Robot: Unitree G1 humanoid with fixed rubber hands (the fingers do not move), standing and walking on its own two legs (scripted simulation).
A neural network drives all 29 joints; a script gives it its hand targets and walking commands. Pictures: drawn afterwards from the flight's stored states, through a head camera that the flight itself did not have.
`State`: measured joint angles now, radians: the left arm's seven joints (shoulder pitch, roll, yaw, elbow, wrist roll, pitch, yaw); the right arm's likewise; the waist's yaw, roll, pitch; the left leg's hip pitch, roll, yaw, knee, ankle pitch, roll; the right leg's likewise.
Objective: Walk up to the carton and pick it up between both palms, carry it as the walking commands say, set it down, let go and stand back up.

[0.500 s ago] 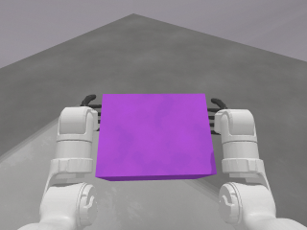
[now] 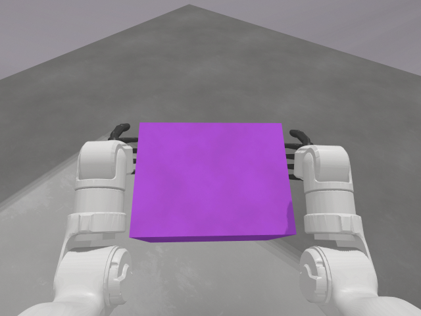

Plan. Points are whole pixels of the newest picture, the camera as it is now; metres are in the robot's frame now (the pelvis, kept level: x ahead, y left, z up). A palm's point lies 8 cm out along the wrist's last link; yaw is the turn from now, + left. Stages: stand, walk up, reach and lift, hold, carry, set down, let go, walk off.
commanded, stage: carry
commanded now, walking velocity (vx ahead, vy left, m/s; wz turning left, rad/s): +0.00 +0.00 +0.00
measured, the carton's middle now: (210, 187) +0.36 +0.00 +0.02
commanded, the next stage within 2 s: hold in 0.22 s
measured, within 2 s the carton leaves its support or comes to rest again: neither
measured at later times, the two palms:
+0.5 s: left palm (117, 213) +0.29 +0.17 +0.05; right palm (304, 214) +0.28 -0.18 +0.05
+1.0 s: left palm (116, 190) +0.34 +0.18 +0.05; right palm (298, 198) +0.32 -0.18 +0.05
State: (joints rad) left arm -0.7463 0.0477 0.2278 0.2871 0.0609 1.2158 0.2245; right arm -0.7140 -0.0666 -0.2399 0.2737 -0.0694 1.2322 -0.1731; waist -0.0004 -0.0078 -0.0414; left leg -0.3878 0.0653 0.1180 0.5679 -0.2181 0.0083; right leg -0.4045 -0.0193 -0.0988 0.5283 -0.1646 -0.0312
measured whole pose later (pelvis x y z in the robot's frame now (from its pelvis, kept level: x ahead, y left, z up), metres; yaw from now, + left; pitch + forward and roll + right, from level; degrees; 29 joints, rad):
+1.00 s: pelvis +0.03 +0.01 +0.01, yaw +2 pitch -6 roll -1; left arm -0.40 -0.07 0.38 0.49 0.33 0.61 -0.11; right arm -0.35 0.11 -0.40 0.40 -0.32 0.66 0.05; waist -0.04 0.01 0.01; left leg -0.11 -0.01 -0.04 0.40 -0.20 0.01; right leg -0.11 0.02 0.00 0.36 -0.16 -0.01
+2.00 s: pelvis -0.02 +0.01 -0.06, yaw +2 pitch +25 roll +0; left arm -0.64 -0.09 0.49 0.52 0.29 0.37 -0.05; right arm -0.62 0.04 -0.48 0.51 -0.30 0.40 0.08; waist -0.03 0.02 -0.05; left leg -1.05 -0.04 -0.01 0.91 -0.28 0.01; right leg -1.07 0.01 0.02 0.90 -0.26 0.00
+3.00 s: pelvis -0.04 +0.00 -0.21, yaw +3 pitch +47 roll +1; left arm -0.88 -0.01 0.47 0.59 0.16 0.34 0.06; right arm -0.90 -0.09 -0.40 0.64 -0.17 0.38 -0.05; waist -0.01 0.03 -0.23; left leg -1.88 -0.04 -0.02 1.52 -0.46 -0.01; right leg -1.90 0.02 0.00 1.51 -0.43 -0.02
